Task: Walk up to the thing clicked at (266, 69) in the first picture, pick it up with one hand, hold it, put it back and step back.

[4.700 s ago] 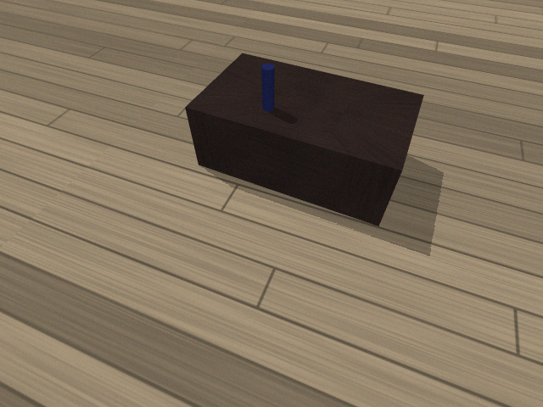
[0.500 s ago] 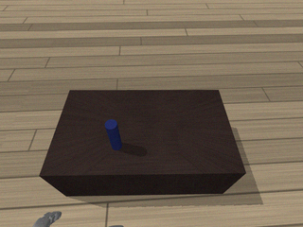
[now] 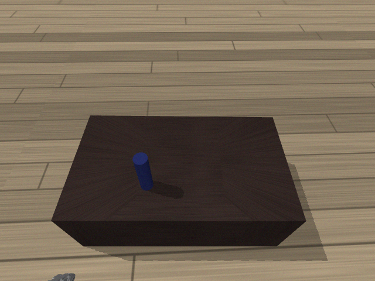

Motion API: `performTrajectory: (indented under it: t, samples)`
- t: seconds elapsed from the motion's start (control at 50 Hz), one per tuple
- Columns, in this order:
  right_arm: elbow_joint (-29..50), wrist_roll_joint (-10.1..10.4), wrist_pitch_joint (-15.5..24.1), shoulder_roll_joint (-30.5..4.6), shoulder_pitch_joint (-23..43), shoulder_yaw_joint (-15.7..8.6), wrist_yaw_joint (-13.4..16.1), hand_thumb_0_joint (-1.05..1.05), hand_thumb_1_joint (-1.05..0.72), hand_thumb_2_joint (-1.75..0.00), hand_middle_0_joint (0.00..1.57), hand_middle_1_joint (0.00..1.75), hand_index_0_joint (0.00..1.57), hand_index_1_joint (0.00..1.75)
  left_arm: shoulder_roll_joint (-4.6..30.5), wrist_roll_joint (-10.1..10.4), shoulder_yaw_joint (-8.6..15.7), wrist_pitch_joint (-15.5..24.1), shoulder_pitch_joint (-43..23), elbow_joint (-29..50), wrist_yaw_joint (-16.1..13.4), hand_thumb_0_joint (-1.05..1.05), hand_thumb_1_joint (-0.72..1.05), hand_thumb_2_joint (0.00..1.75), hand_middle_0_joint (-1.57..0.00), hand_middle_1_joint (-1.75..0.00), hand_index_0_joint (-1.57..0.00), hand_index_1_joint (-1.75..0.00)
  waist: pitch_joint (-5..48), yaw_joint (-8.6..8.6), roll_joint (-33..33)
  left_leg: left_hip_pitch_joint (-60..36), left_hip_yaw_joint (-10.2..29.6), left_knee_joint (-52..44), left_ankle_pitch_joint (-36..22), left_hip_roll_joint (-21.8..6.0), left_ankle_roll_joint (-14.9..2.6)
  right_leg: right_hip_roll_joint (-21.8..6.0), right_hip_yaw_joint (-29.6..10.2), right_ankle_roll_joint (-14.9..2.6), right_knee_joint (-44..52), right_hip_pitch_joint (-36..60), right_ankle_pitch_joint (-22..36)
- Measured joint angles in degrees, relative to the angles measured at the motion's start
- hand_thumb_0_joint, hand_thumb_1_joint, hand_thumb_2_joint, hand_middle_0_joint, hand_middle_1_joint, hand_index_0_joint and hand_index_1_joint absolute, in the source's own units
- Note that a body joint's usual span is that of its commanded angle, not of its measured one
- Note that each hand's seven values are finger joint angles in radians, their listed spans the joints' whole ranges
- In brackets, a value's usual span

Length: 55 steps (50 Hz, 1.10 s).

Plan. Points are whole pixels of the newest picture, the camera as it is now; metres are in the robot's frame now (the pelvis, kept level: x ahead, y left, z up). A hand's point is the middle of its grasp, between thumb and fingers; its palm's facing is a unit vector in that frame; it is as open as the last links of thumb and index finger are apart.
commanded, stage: walk up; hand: left
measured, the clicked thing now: (143, 172) +0.52 +0.19 -0.31
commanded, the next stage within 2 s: stand in 0.18 s
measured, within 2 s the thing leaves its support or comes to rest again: neither
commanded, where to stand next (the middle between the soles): +0.07 -0.02 m, yaw +1 degrees
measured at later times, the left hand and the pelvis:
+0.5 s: hand out of the picture +0.10 +0.27 -0.14, palm faces -0.01 -0.95 -0.33, open 7.4 cm; pelvis +0.01 +0.02 +0.01, yaw +0 degrees
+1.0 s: hand out of the picture +0.09 +0.28 -0.15, palm faces -0.01 -0.94 -0.33, open 7.4 cm; pelvis +0.01 +0.03 +0.01, yaw +0 degrees
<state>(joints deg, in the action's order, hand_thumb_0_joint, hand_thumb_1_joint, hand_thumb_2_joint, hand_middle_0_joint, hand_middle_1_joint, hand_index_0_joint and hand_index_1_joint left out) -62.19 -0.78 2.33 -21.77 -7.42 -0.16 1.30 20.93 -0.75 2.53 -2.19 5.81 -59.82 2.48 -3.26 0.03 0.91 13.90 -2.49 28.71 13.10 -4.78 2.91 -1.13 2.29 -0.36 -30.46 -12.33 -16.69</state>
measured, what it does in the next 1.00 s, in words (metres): stands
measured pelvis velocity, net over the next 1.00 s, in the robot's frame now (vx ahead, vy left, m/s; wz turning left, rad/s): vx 0.01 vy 0.03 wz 0.01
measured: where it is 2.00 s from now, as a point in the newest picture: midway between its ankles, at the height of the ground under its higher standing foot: outside the picture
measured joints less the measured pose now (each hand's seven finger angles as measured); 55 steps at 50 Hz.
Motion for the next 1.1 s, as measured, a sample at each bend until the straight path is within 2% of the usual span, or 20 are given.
performTrajectory:
  t: [0.18, 0.32, 0.5, 1.1]
  samples:
    - [-0.3, -0.1, -0.1, 0.4, 0.1, -0.1, 0.0, 0.00, -0.90, -0.90, 0.20, 0.30, 0.21, 0.30, 0.0, -0.1, 0.1, 0.1, -0.1, 0.0, -0.1, 0.00, 0.90, 0.90, -0.21, -0.29, -0.20, -0.30, 0.0, -0.03, 0.2, -0.8, -0.1, -1.3, -0.4, 0.2, -0.13, -0.1, 0.0, 0.32, 1.9, 1.1, 0.7]
    - [-2.2, 0.2, -1.1, 0.7, 2.1, 0.2, -1.2, 0.01, -0.90, -0.90, 0.20, 0.30, 0.21, 0.30, -1.3, 0.7, -1.3, 2.2, -1.0, -3.5, -1.1, 0.00, 0.90, 0.90, -0.21, -0.29, -0.20, -0.30, -0.2, 0.46, -1.0, -3.7, -0.3, -5.3, -2.1, 0.4, -0.41, -0.1, 0.0, 1.00, 7.5, 4.6, 3.4]
    - [-3.4, 0.1, -1.4, 2.3, 3.7, 0.4, -1.9, 0.00, -0.90, -0.90, 0.20, 0.30, 0.21, 0.30, -1.3, 0.5, -1.6, 3.0, -2.0, -5.7, -1.5, 0.00, 0.90, 0.90, -0.21, -0.29, -0.20, -0.30, 0.0, 0.27, -1.3, -5.6, -0.8, -9.0, -3.9, 1.2, -0.95, -0.8, -0.3, 1.69, 11.2, 6.5, 5.4]
    - [-4.4, 0.1, -1.6, 1.9, 3.7, -0.3, -1.8, 0.00, -0.90, -0.90, 0.20, 0.30, 0.21, 0.30, -1.1, 0.3, -2.2, 3.0, -1.0, -6.3, -2.1, 0.00, 0.90, 0.90, -0.21, -0.29, -0.20, -0.30, 0.6, 0.17, -0.6, -6.4, -0.6, -10.4, -4.2, 2.4, -1.72, -1.9, 0.0, 2.56, 13.0, 7.7, 5.7]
